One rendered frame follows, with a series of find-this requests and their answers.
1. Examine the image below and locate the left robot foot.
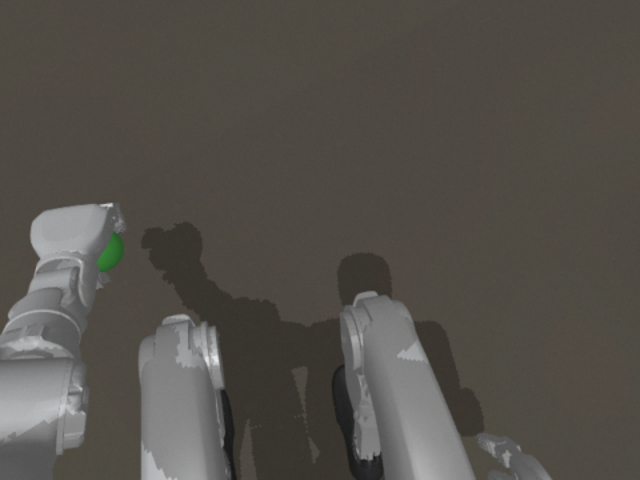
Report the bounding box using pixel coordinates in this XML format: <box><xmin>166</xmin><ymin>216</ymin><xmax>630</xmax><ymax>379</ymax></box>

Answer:
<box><xmin>220</xmin><ymin>389</ymin><xmax>237</xmax><ymax>480</ymax></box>

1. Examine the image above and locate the right robot hand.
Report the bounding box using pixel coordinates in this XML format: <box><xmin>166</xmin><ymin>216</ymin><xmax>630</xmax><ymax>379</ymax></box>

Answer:
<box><xmin>476</xmin><ymin>433</ymin><xmax>552</xmax><ymax>480</ymax></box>

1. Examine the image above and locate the left robot hand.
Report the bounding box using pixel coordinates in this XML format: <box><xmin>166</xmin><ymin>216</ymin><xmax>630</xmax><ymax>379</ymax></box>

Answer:
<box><xmin>30</xmin><ymin>203</ymin><xmax>127</xmax><ymax>289</ymax></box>

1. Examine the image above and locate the ball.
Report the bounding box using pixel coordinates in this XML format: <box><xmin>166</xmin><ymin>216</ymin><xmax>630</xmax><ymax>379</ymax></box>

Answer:
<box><xmin>96</xmin><ymin>231</ymin><xmax>124</xmax><ymax>272</ymax></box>

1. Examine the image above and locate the left robot arm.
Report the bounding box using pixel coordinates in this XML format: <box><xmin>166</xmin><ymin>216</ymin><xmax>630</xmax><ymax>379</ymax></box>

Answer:
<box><xmin>0</xmin><ymin>252</ymin><xmax>98</xmax><ymax>480</ymax></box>

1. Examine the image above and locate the right robot foot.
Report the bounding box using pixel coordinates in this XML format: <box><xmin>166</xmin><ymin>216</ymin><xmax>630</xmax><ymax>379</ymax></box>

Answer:
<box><xmin>332</xmin><ymin>364</ymin><xmax>384</xmax><ymax>480</ymax></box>

